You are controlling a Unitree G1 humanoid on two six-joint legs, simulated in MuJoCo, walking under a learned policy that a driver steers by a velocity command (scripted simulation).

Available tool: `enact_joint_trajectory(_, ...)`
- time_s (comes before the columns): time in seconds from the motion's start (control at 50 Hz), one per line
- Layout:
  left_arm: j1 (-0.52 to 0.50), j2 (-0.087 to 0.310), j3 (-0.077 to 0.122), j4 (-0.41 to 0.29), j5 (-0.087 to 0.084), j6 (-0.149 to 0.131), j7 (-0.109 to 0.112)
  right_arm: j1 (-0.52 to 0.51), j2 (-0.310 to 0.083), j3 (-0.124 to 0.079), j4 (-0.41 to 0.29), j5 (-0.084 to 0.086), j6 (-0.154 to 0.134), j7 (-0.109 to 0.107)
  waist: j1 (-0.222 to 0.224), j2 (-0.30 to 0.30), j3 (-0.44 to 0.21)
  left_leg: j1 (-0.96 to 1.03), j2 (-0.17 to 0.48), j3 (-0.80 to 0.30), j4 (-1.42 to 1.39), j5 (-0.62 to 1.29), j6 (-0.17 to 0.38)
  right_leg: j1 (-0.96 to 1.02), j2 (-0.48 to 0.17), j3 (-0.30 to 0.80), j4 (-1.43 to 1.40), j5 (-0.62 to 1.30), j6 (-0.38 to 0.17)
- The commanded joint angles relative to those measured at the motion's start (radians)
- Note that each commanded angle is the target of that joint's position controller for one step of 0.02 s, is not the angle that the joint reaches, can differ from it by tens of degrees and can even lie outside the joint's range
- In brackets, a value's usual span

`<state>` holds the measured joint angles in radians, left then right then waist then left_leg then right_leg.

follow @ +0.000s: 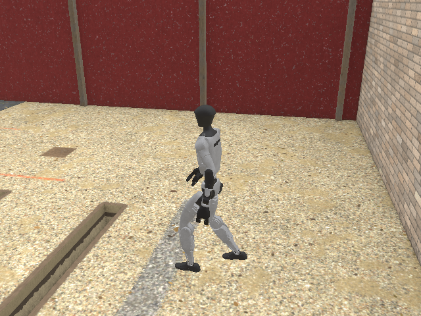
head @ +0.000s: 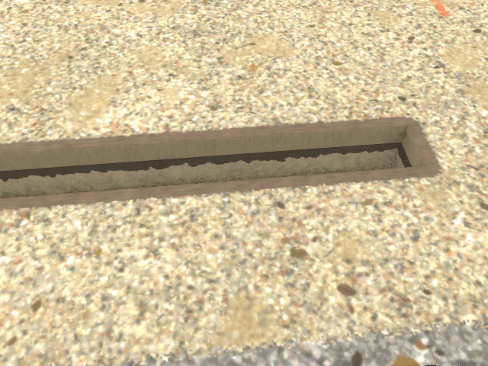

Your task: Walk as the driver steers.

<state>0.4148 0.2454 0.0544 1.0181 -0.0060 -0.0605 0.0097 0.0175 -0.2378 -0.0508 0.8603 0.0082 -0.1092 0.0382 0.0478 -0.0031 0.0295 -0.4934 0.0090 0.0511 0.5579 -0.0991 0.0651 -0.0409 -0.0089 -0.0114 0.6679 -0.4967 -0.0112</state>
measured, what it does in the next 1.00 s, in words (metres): walks ahead: right foot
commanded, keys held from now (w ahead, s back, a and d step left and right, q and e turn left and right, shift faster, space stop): w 0.50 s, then w+q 0.50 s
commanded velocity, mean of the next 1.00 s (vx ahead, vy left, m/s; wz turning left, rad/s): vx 0.50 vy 0.00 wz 0.18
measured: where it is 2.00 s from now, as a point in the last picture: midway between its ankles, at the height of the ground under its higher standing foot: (206, 206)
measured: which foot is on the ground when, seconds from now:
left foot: down 0.00-0.54, up 0.56-1.00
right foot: up 0.00-0.50, down 0.52-1.00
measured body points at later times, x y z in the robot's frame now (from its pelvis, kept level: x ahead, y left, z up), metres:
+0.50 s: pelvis +0.27 -0.02 +0.01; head +0.30 -0.02 +0.46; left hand +0.48 +0.21 -0.09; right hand +0.22 -0.29 -0.13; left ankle +0.11 +0.10 -0.72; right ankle +0.43 -0.14 -0.71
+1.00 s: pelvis +0.52 -0.03 +0.01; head +0.54 -0.02 +0.46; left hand +0.47 +0.23 -0.13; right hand +0.72 -0.23 -0.10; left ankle +0.67 +0.15 -0.68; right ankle +0.42 -0.14 -0.72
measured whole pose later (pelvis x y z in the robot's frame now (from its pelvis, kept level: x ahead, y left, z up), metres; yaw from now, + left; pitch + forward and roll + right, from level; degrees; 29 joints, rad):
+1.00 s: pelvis +0.52 -0.03 +0.01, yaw +13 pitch +1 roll -2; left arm 0.34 0.22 0.08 0.97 0.00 -0.08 0.03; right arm 0.12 -0.21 -0.07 0.88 0.02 -0.02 0.03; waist 0.05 0.02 0.02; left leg -0.67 0.10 0.00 0.72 0.00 0.07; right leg 0.08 0.02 -0.27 0.24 -0.33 -0.01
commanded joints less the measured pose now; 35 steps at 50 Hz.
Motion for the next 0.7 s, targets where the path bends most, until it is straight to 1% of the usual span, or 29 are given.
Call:
enact_joint_trajectory(0.02, 0.010, 0.099, 0.007, -0.080, -0.029, -0.059, -0.013, 0.386, -0.190, -0.051, 0.064, 0.004, 0.002, -0.008, -0.162, 0.187, -0.310, 0.831, 0.355, -0.688, -0.247, -0.200, 0.233, -0.693, 0.013, 0.147, 0.680, -0.064, -0.037)
enact_joint_trajectory(0.04, -0.071, 0.131, 0.014, -0.109, -0.041, -0.069, -0.012, 0.287, -0.155, -0.039, 0.041, 0.008, 0.001, -0.009, -0.135, 0.137, -0.183, 0.671, 0.327, -0.541, -0.272, -0.152, 0.193, -0.720, -0.043, 0.107, 0.662, 0.037, -0.052)
enact_joint_trajectory(0.06, -0.113, 0.131, 0.019, -0.115, -0.031, -0.067, -0.004, 0.208, -0.125, -0.029, 0.026, 0.000, 0.001, -0.007, -0.102, 0.063, -0.115, 0.516, 0.289, -0.436, -0.307, -0.078, 0.172, -0.672, -0.090, 0.085, 0.606, 0.131, -0.051)
enact_joint_trajectory(0.08, -0.112, 0.118, 0.027, -0.113, -0.019, -0.056, 0.002, 0.169, -0.098, -0.020, 0.021, -0.011, -0.002, -0.003, -0.067, 0.063, -0.072, 0.402, 0.249, -0.355, -0.344, -0.025, 0.156, -0.612, -0.121, 0.083, 0.550, 0.187, -0.050)
enact_joint_trajectory(0.1, -0.083, 0.092, 0.026, -0.107, -0.015, -0.041, 0.003, 0.160, -0.083, -0.015, 0.028, -0.019, -0.003, -0.001, -0.040, 0.087, -0.068, 0.338, 0.226, -0.309, -0.376, -0.011, 0.152, -0.551, -0.139, 0.087, 0.519, 0.220, -0.048)
enact_joint_trajectory(0.12, -0.064, 0.067, 0.025, -0.102, -0.014, -0.029, 0.005, 0.170, -0.086, -0.016, 0.037, -0.017, -0.005, -0.001, -0.030, 0.091, -0.060, 0.305, 0.214, -0.278, -0.400, 0.009, 0.160, -0.527, -0.144, 0.080, 0.495, 0.232, -0.042)
enact_joint_trajectory(0.14, -0.064, 0.059, 0.025, -0.103, -0.013, -0.020, 0.007, 0.187, -0.098, -0.019, 0.047, -0.015, -0.007, -0.004, -0.024, 0.087, -0.045, 0.282, 0.208, -0.248, -0.418, 0.041, 0.169, -0.532, -0.148, 0.073, 0.470, 0.250, -0.034)
enact_joint_trajectory(0.18, -0.130, 0.071, 0.031, -0.129, -0.005, -0.013, 0.011, 0.221, -0.131, -0.025, 0.063, -0.015, -0.009, -0.017, -0.030, 0.067, -0.014, 0.288, 0.209, -0.215, -0.443, 0.094, 0.178, -0.601, -0.156, 0.070, 0.387, 0.329, -0.012)
enact_joint_trajectory(0.2, -0.172, 0.075, 0.033, -0.144, -0.001, -0.013, 0.012, 0.241, -0.138, -0.026, 0.070, -0.014, -0.007, -0.025, -0.040, 0.057, -0.003, 0.309, 0.210, -0.206, -0.447, 0.116, 0.177, -0.642, -0.158, 0.070, 0.331, 0.378, -0.002)
enact_joint_trajectory(0.24, -0.237, 0.066, 0.032, -0.164, 0.001, -0.017, 0.007, 0.275, -0.140, -0.025, 0.081, -0.012, 0.000, -0.036, -0.056, 0.054, 0.004, 0.345, 0.199, -0.175, -0.450, 0.139, 0.161, -0.676, -0.152, 0.064, 0.218, 0.480, 0.007)
enact_joint_trajectory(0.28, -0.301, 0.053, 0.027, -0.181, -0.002, -0.022, 0.000, 0.300, -0.143, -0.023, 0.088, -0.007, 0.005, -0.042, -0.076, 0.060, 0.015, 0.360, 0.180, -0.138, -0.454, 0.137, 0.142, -0.660, -0.133, 0.045, 0.098, 0.566, 0.007)
enact_joint_trajectory(0.32, -0.372, 0.042, 0.020, -0.200, -0.005, -0.026, -0.009, 0.337, -0.150, -0.024, 0.101, -0.001, 0.008, -0.044, -0.100, 0.058, 0.031, 0.386, 0.178, -0.120, -0.456, 0.117, 0.134, -0.642, -0.112, 0.024, 0.003, 0.610, 0.006)
enact_joint_trajectory(0.36, -0.429, 0.041, 0.014, -0.219, -0.010, -0.029, -0.019, 0.374, -0.155, -0.026, 0.119, 0.004, 0.014, -0.045, -0.121, 0.056, 0.049, 0.442, 0.195, -0.118, -0.442, 0.109, 0.134, -0.649, -0.099, 0.016, -0.058, 0.602, 0.004)
enact_joint_trajectory(0.4, -0.477, 0.044, 0.010, -0.241, -0.014, -0.034, -0.032, 0.403, -0.159, -0.029, 0.136, 0.006, 0.025, -0.047, -0.133, 0.057, 0.065, 0.511, 0.224, -0.122, -0.410, 0.124, 0.134, -0.669, -0.090, 0.016, -0.103, 0.560, -0.007)
enact_joint_trajectory(0.44, -0.489, 0.055, 0.010, -0.257, -0.017, -0.040, -0.043, 0.406, -0.166, -0.035, 0.145, 0.008, 0.034, -0.050, -0.120, 0.069, 0.065, 0.563, 0.253, -0.128, -0.368, 0.181, 0.123, -0.653, -0.081, 0.017, -0.134, 0.497, -0.030)
enact_joint_trajectory(0.46, -0.468, 0.069, 0.014, -0.256, -0.018, -0.043, -0.047, 0.397, -0.171, -0.039, 0.146, 0.010, 0.038, -0.051, -0.103, 0.078, 0.053, 0.580, 0.261, -0.127, -0.340, 0.233, 0.113, -0.615, -0.072, 0.012, -0.146, 0.460, -0.044)
enact_joint_trajectory(0.48, -0.424, 0.087, 0.022, -0.248, -0.017, -0.045, -0.049, 0.377, -0.179, -0.042, 0.142, 0.011, 0.042, -0.052, -0.073, 0.088, 0.027, 0.585, 0.258, -0.121, -0.291, 0.349, 0.102, -0.537, -0.049, -0.006, -0.157, 0.427, -0.059)
enact_joint_trajectory(0.5, -0.327, 0.115, 0.038, -0.221, -0.014, -0.046, -0.047, 0.350, -0.182, -0.042, 0.137, 0.011, 0.047, -0.052, -0.016, 0.094, -0.032, 0.570, 0.233, -0.094, -0.181, 0.515, 0.085, -0.389, -0.013, -0.037, -0.178, 0.427, -0.080)
enact_joint_trajectory(0.52, -0.157, 0.163, 0.064, -0.168, -0.009, -0.047, -0.040, 0.344, -0.154, -0.032, 0.130, 0.009, 0.050, -0.050, 0.057, 0.070, -0.136, 0.481, 0.174, -0.066, 0.019, 0.554, 0.057, -0.136, -0.007, -0.033, -0.179, 0.454, -0.110)
enact_joint_trajectory(0.54, 0.028, 0.248, 0.085, -0.137, 0.007, -0.044, -0.028, 0.358, -0.111, -0.011, 0.104, -0.011, 0.046, -0.047, 0.103, -0.072, -0.299, 0.245, 0.097, -0.022, 0.360, 0.219, 0.019, 0.189, -0.224, 0.211, -0.162, 0.470, -0.179)
enact_joint_trajectory(0.56, 0.048, 0.280, 0.086, -0.123, 0.008, -0.041, -0.036, 0.482, 0.019, 0.022, 0.111, 0.005, 0.024, -0.039, 0.032, -0.324, -0.411, -0.114, -0.079, -0.080, 0.659, -0.468, -0.025, 0.450, -0.420, 0.656, -0.301, 0.299, -0.314)
enact_joint_trajectory(0.58, 0.023, 0.176, 0.058, -0.136, 0.002, -0.045, -0.036, 0.415, -0.108, -0.007, 0.122, 0.032, 0.007, -0.037, 0.066, -0.184, -0.353, -0.203, -0.026, -0.207, 0.770, -0.482, -0.007, 0.383, -0.393, 0.652, -0.347, 0.205, -0.269)
enact_joint_trajectory(0.6, -0.063, 0.135, 0.044, -0.151, 0.000, -0.048, -0.032, 0.327, -0.148, -0.021, 0.092, 0.051, 0.000, -0.038, 0.050, -0.137, -0.214, -0.251, 0.022, -0.184, 0.773, -0.393, 0.009, 0.244, -0.368, 0.494, -0.366, 0.235, -0.220)
enact_joint_trajectory(0.62, -0.142, 0.111, 0.034, -0.163, 0.004, -0.051, -0.033, 0.290, -0.139, -0.024, 0.087, 0.047, 0.003, -0.047, 0.014, -0.063, -0.146, -0.207, 0.074, -0.163, 0.729, -0.300, 0.006, 0.101, -0.330, 0.381, -0.400, 0.296, -0.195)
enact_joint_trajectory(0.64, -0.190, 0.080, 0.027, -0.165, 0.008, -0.053, -0.034, 0.278, -0.128, -0.033, 0.088, 0.035, 0.012, -0.053, -0.012, -0.053, -0.089, -0.172, 0.103, -0.162, 0.674, -0.240, 0.002, -0.003, -0.293, 0.291, -0.440, 0.328, -0.178)
enact_joint_trajectory(0.66, -0.208, 0.063, 0.022, -0.158, 0.017, -0.057, -0.034, 0.312, -0.105, -0.037, 0.096, 0.034, 0.028, -0.052, -0.042, -0.089, -0.076, -0.111, 0.128, -0.172, 0.645, -0.195, 0.002, -0.069, -0.268, 0.223, -0.471, 0.350, -0.164)
enact_joint_trajectory(0.68, -0.205, 0.053, 0.023, -0.149, 0.021, -0.059, -0.034, 0.333, -0.080, -0.038, 0.104, 0.035, 0.041, -0.052, -0.052, -0.094, -0.066, -0.084, 0.132, -0.168, 0.629, -0.173, 0.001, -0.102, -0.254, 0.177, -0.497, 0.372, -0.165)
enact_joint_trajectory(0.7, -0.193, 0.058, 0.025, -0.137, 0.022, -0.062, -0.031, 0.337, -0.063, -0.038, 0.105, 0.035, 0.053, -0.052, -0.059, -0.088, -0.049, -0.087, 0.131, -0.164, 0.619, -0.158, -0.003, -0.124, -0.249, 0.134, -0.514, 0.409, -0.170)
Keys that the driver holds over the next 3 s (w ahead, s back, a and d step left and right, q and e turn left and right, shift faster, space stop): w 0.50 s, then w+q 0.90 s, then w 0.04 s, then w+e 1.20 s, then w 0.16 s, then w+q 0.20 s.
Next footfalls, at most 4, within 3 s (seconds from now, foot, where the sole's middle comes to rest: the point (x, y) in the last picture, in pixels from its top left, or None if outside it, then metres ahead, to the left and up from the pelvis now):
0.52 right None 0.46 -0.14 -0.76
1.12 left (214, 270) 0.73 0.14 -0.76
1.58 right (246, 204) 0.97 0.06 -0.76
1.98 left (163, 195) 0.99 0.34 -0.76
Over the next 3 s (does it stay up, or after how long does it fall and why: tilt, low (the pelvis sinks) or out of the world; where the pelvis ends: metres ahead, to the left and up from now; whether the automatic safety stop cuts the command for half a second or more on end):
stays up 1.66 0.29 0.02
